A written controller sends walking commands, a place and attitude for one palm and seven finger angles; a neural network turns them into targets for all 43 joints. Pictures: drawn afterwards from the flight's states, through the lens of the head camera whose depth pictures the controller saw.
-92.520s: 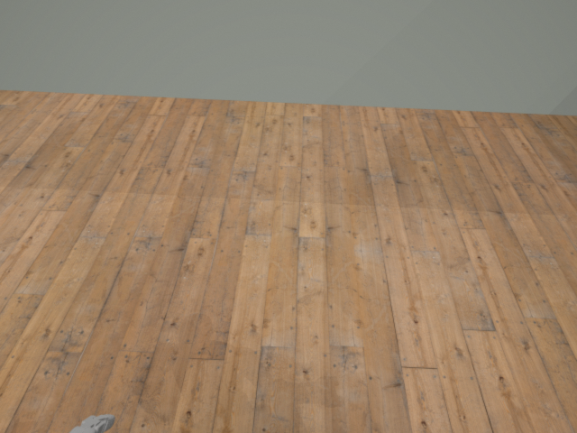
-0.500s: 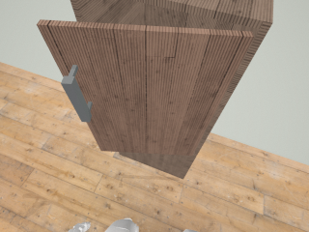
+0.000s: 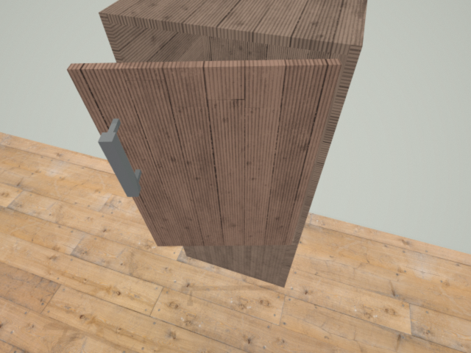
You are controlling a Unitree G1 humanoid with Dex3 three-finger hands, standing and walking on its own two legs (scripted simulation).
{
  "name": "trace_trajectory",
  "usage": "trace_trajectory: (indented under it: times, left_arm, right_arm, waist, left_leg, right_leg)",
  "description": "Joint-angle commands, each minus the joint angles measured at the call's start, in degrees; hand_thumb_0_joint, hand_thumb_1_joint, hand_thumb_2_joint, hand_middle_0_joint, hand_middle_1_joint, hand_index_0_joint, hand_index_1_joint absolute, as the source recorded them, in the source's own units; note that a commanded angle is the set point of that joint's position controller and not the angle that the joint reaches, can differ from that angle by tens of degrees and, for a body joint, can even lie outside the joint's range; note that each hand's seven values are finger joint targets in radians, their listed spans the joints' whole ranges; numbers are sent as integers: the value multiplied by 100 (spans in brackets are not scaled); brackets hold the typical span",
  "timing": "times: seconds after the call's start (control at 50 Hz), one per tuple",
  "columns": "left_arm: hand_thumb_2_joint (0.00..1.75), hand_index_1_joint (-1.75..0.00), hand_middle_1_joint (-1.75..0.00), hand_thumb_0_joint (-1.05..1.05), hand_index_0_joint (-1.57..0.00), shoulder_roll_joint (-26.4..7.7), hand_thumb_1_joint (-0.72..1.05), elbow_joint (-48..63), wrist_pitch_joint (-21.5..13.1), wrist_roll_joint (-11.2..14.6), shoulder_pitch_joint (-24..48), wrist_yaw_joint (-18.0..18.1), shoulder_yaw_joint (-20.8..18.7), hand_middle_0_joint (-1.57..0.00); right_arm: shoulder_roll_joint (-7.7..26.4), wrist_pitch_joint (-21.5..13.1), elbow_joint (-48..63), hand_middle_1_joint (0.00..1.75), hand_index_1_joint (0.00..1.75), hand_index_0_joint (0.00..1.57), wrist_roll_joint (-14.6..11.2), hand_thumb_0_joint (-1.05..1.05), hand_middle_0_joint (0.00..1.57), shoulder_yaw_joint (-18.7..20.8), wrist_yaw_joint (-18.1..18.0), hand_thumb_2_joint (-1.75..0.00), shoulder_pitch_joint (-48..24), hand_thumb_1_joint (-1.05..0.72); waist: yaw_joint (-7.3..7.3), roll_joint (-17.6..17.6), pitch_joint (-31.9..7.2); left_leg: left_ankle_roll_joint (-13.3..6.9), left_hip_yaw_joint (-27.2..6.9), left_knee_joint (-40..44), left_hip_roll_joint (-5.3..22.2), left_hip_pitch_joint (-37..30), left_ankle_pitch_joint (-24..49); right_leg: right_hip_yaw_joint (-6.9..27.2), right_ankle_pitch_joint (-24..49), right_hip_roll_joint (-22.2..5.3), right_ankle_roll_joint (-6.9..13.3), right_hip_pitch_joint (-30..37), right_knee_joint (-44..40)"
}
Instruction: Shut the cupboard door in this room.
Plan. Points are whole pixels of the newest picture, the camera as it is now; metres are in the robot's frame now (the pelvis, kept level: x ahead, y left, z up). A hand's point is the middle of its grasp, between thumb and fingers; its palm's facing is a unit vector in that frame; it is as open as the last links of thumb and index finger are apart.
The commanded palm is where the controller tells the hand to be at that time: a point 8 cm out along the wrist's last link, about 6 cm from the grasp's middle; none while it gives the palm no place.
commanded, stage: come to a stop and stand still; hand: left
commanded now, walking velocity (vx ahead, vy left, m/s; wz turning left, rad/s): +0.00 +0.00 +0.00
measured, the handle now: (125, 159) +0.43 +0.24 +0.08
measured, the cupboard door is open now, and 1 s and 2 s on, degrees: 19 19 19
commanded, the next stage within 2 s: look again from close up in 0.38 s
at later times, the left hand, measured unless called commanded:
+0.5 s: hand out of the picture -0.02 +0.12 -0.17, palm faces +0.03 -0.99 -0.15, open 7.4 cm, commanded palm none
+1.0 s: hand out of the picture +0.02 +0.18 -0.18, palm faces +0.02 -0.98 -0.21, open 7.4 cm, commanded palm none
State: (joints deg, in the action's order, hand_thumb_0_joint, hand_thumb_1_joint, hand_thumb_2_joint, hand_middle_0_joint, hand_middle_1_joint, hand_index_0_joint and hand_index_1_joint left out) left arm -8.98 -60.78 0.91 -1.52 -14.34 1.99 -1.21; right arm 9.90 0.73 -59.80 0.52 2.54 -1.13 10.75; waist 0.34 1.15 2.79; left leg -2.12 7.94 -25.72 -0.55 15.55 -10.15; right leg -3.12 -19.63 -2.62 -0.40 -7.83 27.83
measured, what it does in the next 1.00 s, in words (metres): stands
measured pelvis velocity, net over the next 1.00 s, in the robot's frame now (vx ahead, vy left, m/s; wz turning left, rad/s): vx -0.01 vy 0.00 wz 0.00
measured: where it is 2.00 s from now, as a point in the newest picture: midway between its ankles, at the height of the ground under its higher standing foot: outside the picture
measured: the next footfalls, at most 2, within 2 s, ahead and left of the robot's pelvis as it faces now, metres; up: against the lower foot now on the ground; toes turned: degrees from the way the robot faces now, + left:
none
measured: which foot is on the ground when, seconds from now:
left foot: down 0.00-1.00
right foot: down 0.00-1.00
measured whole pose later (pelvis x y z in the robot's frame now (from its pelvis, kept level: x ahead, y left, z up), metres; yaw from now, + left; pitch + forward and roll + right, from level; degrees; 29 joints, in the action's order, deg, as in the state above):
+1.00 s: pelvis -0.01 +0.00 -0.01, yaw +0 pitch -2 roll -1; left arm -9.7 -56.1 0.2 -1.6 -17.2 2.7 0.0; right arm 9.5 0.0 -58.0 0.8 1.2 -0.9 10.3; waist -0.5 -0.2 1.9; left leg -2.9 7.5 -32.4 1.4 17.0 -13.3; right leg -3.3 -21.1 -1.1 -0.2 -7.7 31.2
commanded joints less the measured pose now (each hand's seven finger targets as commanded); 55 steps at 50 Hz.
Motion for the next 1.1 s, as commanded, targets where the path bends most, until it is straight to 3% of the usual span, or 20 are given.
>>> trace_trajectory:
  times: [0.0, 0.04, 0.14, 0.44, 0.46, 0.48, 0.5, 0.52, 0.54, 0.56, 0.58, 0.64, 0.66, 0.74, 0.76, 0.94, 1.08]
  left_arm:
    - [90, -30, -30, 0, -20, -688, 90, 191, -149, 60, -61, 20, -36, -20]
    - [90, -30, -30, 0, -20, -620, 90, 112, -130, 74, -169, 13, -24, -20]
    - [90, -30, -30, 0, -20, -528, 90, -131, -109, 95, -413, 14, 3, -20]
    - [90, -30, -30, 0, -20, -202, 90, -356, -169, 108, -815, 52, 17, -20]
    - [90, -30, -30, 0, -20, -1167, 90, 166, -274, 28, -717, 120, 166, -20]
    - [90, -30, -30, 0, -20, -641, 90, 118, -267, 38, -794, 127, 37, -20]
    - [90, -30, -30, 0, -20, -518, 90, 117, -300, 72, -884, 134, 87, -20]
    - [90, -30, -30, 0, -20, -468, 90, 157, -301, 60, -914, 137, 45, -20]
    - [90, -30, -30, 0, -20, -455, 90, 202, -297, 48, -903, 145, 19, -20]
    - [90, -30, -30, 0, -20, -475, 90, 221, -322, 37, -957, 153, 52, -20]
    - [90, -30, -30, 0, -20, -468, 90, 255, -311, 36, -913, 164, 12, -20]
    - [90, -30, -30, 0, -20, -540, 90, 431, -221, 20, -813, 157, -38, -20]
    - [90, -30, -30, 0, -20, -512, 90, 454, -224, 5, -910, 155, -17, -20]
    - [90, -30, -30, 0, -20, -580, 90, 576, -142, 31, -875, 144, -49, -20]
    - [90, -30, -30, 0, -20, -547, 90, 594, -145, 9, -904, 145, -20, -20]
    - [90, -30, -30, 0, -20, -644, 90, 653, -123, 22, -707, 96, 10, -20]
    - [90, -30, -30, 0, -20, -585, 90, 561, -130, 16, -785, 85, 32, -20]
  right_arm:
    - [303, -31, -35, 30, 30, 20, 53, 0, 20, -55, 38, -90, 398, -90]
    - [340, -53, -214, 30, 30, 20, 50, 0, 20, -94, 25, -90, 496, -90]
    - [264, -48, -465, 30, 30, 20, 47, 0, 20, -166, -15, -90, 646, -90]
    - [39, -132, -696, 30, 30, 20, 28, 0, 20, -153, -97, -90, 1022, -90]
    - [474, -145, 95, 30, 30, 20, 147, 0, 20, -91, 0, -90, 544, -90]
    - [337, -267, 36, 30, 30, 20, 97, 0, 20, 11, -56, -90, 718, -90]
    - [214, -270, 8, 30, 30, 20, 73, 0, 20, -17, -81, -90, 824, -90]
    - [169, -245, 55, 30, 30, 20, 57, 0, 20, 7, -95, -90, 841, -90]
    - [158, -214, 108, 30, 30, 20, 66, 0, 20, 18, -98, -90, 835, -90]
    - [132, -204, 172, 30, 30, 20, 72, 0, 20, -41, -75, -90, 762, -90]
    - [110, -173, 190, 30, 30, 20, 69, 0, 20, -13, -66, -90, 734, -90]
    - [184, -124, 239, 30, 30, 20, 55, 0, 20, 28, -69, -90, 672, -90]
    - [193, -147, 239, 30, 30, 20, 63, 0, 20, -9, -59, -90, 662, -90]
    - [444, -128, 316, 30, 30, 20, 49, 0, 20, 42, -74, -90, 517, -90]
    - [445, -144, 324, 30, 30, 20, 55, 0, 20, 12, -62, -90, 496, -90]
    - [590, -113, 429, 30, 30, 20, 46, 0, 20, -9, 5, -90, 161, -90]
    - [589, -128, 305, 30, 30, 20, 33, 0, 20, -23, 26, -90, 252, -90]
  waist:
    - [100, -948, 70]
    - [68, -473, 140]
    - [3, -69, 472]
    - [-22, -144, 190]
    - [68, 204, 622]
    - [19, 506, -67]
    - [-6, 445, -650]
    - [-7, 36, -721]
    - [3, -325, -582]
    - [-38, -815, -468]
    - [6, -1014, -238]
    - [42, -521, 50]
    - [-18, -406, -57]
    - [-28, -33, 53]
    - [-61, 19, 6]
    - [-45, -52, 108]
    - [-48, -112, 4]
  left_leg:
    - [205, -634, 317, 533, -771, 153]
    - [162, -749, 484, 642, -842, 199]
    - [172, -812, 699, 643, -538, -139]
    - [145, -760, 530, 727, -666, 515]
    - [24, -1124, 126, 391, -460, 923]
    - [39, -952, -245, 710, -513, 1181]
    - [-4, -979, -495, 687, -616, 1211]
    - [12, -910, -662, 638, -424, 917]
    - [34, -801, -798, 567, -150, 658]
    - [54, -698, -807, 507, 23, 447]
    - [68, -641, -862, 446, 181, 142]
    - [54, -604, -705, 471, 11, 422]
    - [14, -607, -661, 545, -161, 922]
    - [-72, -784, -507, 708, -264, 1104]
    - [-97, -792, -482, 738, -310, 1314]
    - [-70, -895, 82, 708, -278, 72]
    - [-87, -991, 432, 739, -344, -163]
  right_leg:
    - [801, 680, -879, 387, -929, -1148]
    - [640, 161, -643, 264, -939, -1137]
    - [579, -55, -548, 239, -813, -1238]
    - [452, 737, -446, 238, -449, -1101]
    - [531, 1198, -326, 313, -953, -832]
    - [522, 1096, -494, 331, -678, -442]
    - [618, 1531, -492, 394, -402, -439]
    - [685, 1859, -564, 420, -352, -435]
    - [757, 2235, -628, 464, -301, -417]
    - [832, 3090, -723, 457, -155, -327]
    - [781, 3188, -765, 479, -226, -301]
    - [703, 2606, -614, 487, -582, -174]
    - [629, 2836, -519, 417, -491, -57]
    - [505, 1577, -295, 296, -735, -71]
    - [505, 1572, -260, 288, -639, -86]
    - [525, 650, -267, 221, -800, -369]
    - [463, 566, -287, 177, -674, -492]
